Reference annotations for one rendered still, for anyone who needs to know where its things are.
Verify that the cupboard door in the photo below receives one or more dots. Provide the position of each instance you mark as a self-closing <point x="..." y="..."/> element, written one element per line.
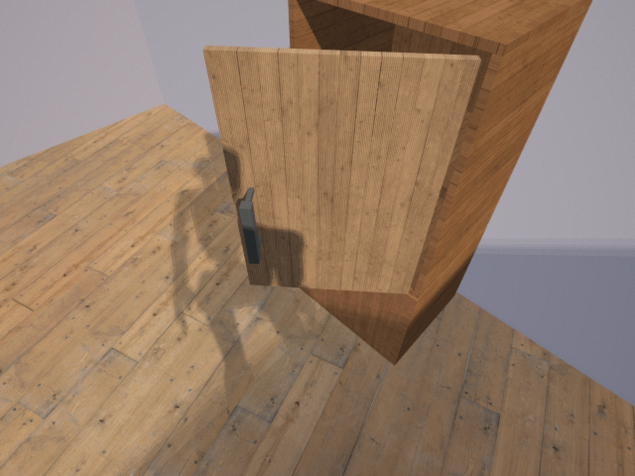
<point x="347" y="153"/>

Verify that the handle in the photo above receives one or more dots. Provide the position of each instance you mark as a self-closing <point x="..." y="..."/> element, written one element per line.
<point x="248" y="221"/>

